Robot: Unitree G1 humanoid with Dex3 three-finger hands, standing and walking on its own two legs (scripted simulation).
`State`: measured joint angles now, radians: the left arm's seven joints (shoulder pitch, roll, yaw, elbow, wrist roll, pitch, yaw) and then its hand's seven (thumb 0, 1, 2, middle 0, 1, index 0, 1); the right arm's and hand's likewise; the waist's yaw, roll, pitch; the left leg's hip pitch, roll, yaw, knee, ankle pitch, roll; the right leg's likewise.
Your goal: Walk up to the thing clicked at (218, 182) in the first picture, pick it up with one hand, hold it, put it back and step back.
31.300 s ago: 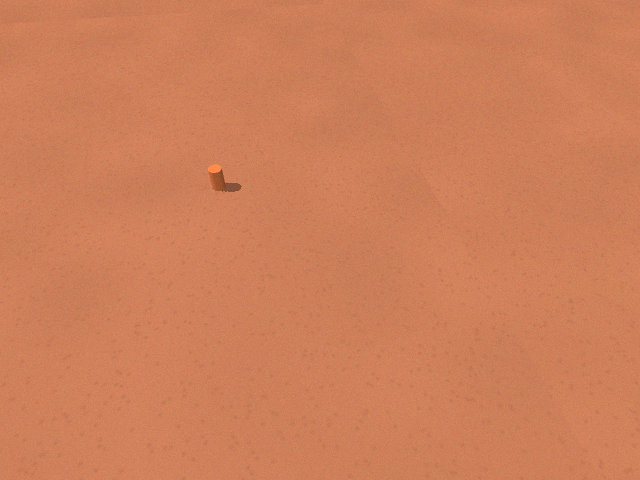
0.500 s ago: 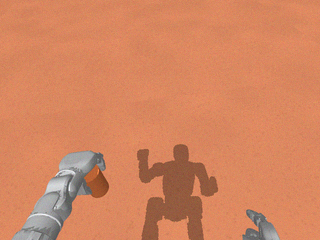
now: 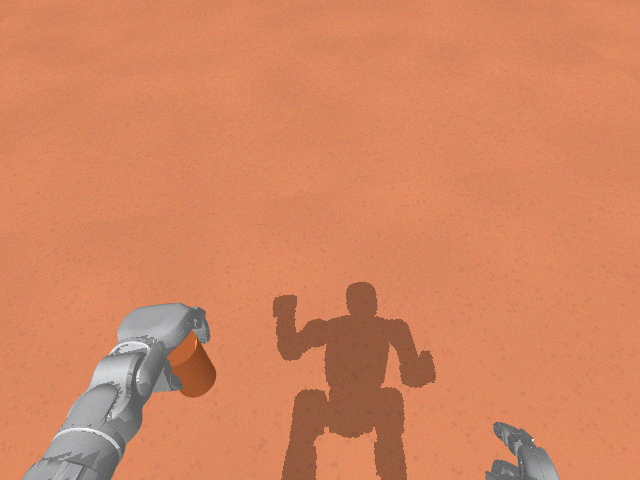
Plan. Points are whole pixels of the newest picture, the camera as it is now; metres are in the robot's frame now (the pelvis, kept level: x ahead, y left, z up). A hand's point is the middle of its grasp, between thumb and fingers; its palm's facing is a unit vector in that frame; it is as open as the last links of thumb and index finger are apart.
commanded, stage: crouch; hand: left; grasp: from above
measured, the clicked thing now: (186, 363) +0.31 +0.22 -0.08
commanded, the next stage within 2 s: lower in 2.00 s
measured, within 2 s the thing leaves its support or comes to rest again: neither
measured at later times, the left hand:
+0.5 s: hand (192, 385) +0.30 +0.23 -0.15, palm faces -0.45 +0.00 -0.89, open 8.8 cm
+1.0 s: hand (231, 403) +0.35 +0.23 -0.40, palm faces -0.46 +0.00 -0.89, open 8.8 cm
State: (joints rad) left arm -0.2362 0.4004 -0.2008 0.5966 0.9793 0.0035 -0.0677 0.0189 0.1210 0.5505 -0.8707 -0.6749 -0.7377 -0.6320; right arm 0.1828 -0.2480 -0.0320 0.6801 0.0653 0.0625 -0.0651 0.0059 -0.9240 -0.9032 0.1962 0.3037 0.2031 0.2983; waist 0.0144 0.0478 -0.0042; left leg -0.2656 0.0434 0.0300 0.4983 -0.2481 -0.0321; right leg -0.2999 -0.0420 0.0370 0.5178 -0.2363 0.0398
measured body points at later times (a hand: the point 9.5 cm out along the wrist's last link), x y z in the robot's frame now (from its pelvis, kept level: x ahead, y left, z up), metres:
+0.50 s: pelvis -0.02 +0.00 -0.05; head +0.06 +0.01 +0.39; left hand +0.32 +0.23 -0.10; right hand +0.09 -0.28 -0.17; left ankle +0.01 +0.14 -0.74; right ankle +0.02 -0.14 -0.74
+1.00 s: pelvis -0.06 +0.01 -0.25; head +0.13 +0.02 +0.15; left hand +0.37 +0.22 -0.35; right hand -0.01 -0.26 -0.39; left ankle +0.01 +0.14 -0.74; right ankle +0.02 -0.14 -0.74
